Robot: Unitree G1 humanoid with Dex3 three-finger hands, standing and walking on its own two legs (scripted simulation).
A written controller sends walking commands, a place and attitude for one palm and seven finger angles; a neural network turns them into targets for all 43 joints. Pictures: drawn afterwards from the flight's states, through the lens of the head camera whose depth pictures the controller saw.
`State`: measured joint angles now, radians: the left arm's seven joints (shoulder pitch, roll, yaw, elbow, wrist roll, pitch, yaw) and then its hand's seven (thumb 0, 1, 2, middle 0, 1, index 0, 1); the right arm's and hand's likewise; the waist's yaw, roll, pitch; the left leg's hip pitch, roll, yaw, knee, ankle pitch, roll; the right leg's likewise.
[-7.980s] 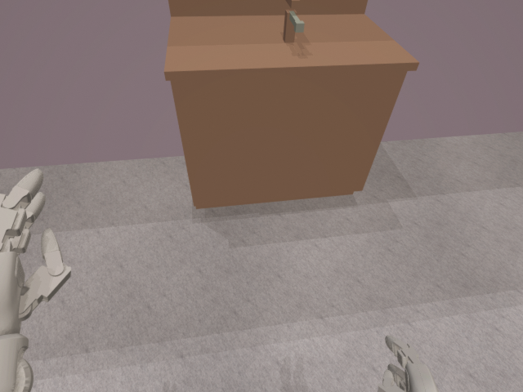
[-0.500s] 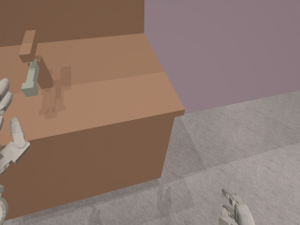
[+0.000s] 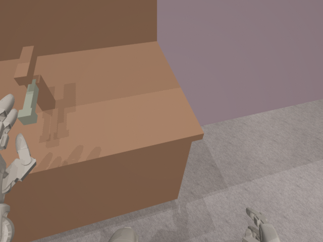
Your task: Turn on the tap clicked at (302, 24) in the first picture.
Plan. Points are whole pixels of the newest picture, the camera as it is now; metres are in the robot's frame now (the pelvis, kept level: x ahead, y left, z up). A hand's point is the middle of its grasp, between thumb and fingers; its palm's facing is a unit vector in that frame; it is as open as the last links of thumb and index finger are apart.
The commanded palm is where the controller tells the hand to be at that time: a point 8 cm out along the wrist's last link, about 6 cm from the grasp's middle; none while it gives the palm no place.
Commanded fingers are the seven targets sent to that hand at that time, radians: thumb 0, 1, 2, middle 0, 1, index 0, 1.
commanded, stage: come to a stop and stand still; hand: left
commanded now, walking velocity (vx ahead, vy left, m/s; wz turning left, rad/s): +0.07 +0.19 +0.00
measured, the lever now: (27, 116) +0.35 +0.35 +0.12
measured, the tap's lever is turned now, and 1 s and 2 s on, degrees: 0 0 0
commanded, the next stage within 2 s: look again from close up in 1.12 s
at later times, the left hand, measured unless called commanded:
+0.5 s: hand (24, 141) +0.25 +0.27 +0.18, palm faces +0.38 -0.85 -0.36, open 7.4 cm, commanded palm +0.19 +0.31 +0.19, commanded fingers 0.00 0.90 0.90 -0.20 -0.30 -0.20 -0.30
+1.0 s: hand (1, 136) +0.26 +0.33 +0.16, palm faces +0.35 -0.85 -0.40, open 7.4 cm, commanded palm +0.19 +0.35 +0.19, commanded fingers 0.00 0.90 0.90 -0.20 -0.30 -0.20 -0.30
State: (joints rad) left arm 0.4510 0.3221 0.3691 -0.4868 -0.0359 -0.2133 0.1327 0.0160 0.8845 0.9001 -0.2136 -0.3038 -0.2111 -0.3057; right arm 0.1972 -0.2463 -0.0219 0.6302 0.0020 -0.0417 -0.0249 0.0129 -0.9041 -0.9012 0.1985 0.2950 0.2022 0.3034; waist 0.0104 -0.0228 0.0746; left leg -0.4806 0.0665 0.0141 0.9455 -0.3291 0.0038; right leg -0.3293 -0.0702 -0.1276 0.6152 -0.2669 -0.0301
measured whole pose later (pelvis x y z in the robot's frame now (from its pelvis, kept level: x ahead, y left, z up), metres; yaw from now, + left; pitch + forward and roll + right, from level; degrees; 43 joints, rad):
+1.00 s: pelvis +0.03 +0.07 +0.00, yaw +0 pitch +0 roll -1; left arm 0.39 0.48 0.41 -0.47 -0.07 -0.30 0.13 0.02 0.88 0.90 -0.22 -0.30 -0.21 -0.31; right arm 0.23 -0.20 0.00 0.65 0.01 -0.21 0.03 0.01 -0.90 -0.90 0.20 0.29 0.20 0.30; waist 0.02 -0.09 0.14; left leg -0.33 0.03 0.01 0.56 -0.23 0.00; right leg -0.27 -0.11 -0.06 0.52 -0.24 0.07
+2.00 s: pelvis +0.01 +0.03 +0.00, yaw +0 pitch -3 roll +0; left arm 0.42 0.36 0.33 -0.41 -0.09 -0.18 0.10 0.02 0.88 0.90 -0.22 -0.30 -0.21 -0.31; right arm 0.19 -0.22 0.01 0.65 0.00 -0.20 -0.02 0.01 -0.90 -0.90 0.20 0.30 0.20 0.30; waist 0.06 0.00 0.03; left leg -0.31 0.07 -0.02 0.60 -0.25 -0.05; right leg -0.27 -0.07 -0.07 0.62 -0.30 0.02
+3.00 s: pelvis +0.05 +0.02 -0.01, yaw +0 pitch -1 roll +0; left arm 0.48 0.25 0.28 -0.59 -0.19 0.12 0.14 0.02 0.89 0.90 -0.21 -0.30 -0.21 -0.30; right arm 0.21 -0.22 0.04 0.63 0.03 -0.24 -0.08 0.01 -0.90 -0.90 0.20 0.30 0.20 0.30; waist 0.09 0.04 -0.06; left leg -0.32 0.05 -0.06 0.66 -0.33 -0.06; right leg -0.28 -0.06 -0.07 0.68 -0.38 0.02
